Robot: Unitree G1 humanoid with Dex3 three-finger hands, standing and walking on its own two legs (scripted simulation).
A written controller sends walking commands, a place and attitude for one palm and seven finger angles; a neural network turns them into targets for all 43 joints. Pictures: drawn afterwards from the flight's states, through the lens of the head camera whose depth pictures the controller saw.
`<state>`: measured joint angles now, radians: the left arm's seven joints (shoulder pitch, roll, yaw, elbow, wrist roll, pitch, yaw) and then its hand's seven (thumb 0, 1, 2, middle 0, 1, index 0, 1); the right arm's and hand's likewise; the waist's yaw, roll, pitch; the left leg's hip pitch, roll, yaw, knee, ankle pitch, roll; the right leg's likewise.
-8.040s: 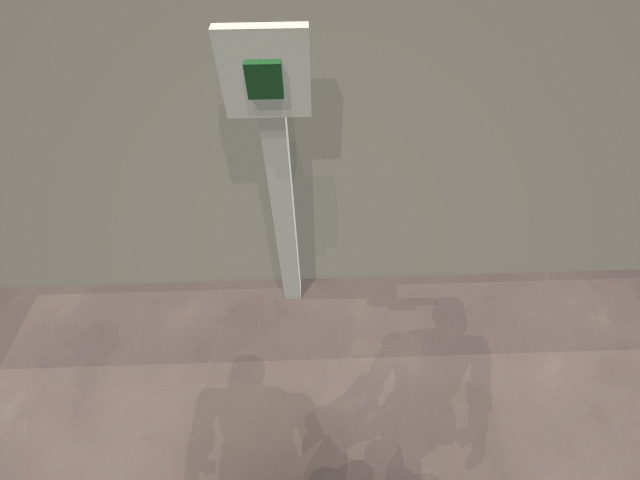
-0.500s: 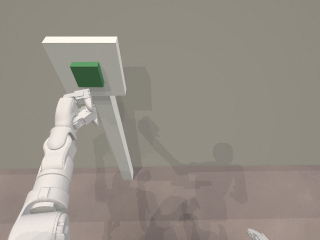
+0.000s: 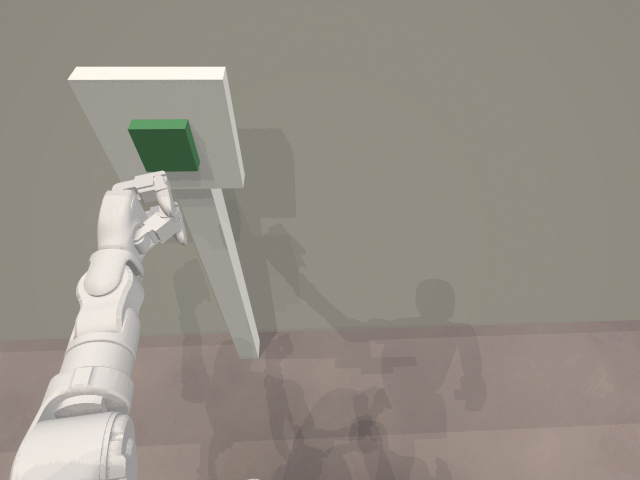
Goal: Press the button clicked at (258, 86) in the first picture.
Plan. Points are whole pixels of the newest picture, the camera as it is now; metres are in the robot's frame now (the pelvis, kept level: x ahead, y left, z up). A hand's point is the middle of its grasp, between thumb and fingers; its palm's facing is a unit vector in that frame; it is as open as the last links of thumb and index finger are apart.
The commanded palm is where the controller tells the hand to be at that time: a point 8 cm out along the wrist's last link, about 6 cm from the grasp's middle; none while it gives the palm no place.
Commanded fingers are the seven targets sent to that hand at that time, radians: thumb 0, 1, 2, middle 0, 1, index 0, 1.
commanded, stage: aim a knuckle at the button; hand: left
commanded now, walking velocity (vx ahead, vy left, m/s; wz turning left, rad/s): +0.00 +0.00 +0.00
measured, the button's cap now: (166, 144) +0.52 +0.21 +0.13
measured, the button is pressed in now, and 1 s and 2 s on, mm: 0 0 13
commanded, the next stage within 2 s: press the button with the knuckle in 0.30 s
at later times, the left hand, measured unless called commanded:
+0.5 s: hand (183, 215) +0.42 +0.18 +0.10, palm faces +0.05 -1.00 +0.00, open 3.1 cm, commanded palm +0.39 +0.23 +0.10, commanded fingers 0.00 0.90 0.90 -1.30 -1.50 -1.30 -1.50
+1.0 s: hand (184, 194) +0.45 +0.18 +0.11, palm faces +0.06 -1.00 +0.00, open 3.1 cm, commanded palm +0.43 +0.23 +0.10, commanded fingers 0.00 0.90 0.90 -1.30 -1.50 -1.30 -1.50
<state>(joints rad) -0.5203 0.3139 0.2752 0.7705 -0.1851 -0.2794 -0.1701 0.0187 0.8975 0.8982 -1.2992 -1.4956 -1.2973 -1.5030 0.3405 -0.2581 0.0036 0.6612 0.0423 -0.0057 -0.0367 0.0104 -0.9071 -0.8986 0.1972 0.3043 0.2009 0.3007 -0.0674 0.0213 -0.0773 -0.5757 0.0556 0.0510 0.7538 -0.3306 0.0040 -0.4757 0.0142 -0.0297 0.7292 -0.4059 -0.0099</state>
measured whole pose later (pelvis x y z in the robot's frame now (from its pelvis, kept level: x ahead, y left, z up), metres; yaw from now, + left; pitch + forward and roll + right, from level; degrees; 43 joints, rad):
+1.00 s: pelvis -0.01 -0.01 -0.01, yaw +0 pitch +10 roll -1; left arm -0.74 0.38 0.31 1.01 -0.15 -0.31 -0.17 0.02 0.90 0.90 -1.30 -1.50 -1.30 -1.50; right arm 0.36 -0.27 0.01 0.67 0.03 0.01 -0.03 0.01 -0.91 -0.90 0.20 0.30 0.20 0.30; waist -0.10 0.02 -0.08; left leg -0.64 0.06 0.04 0.79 -0.33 0.00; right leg -0.54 0.02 -0.04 0.77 -0.41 -0.02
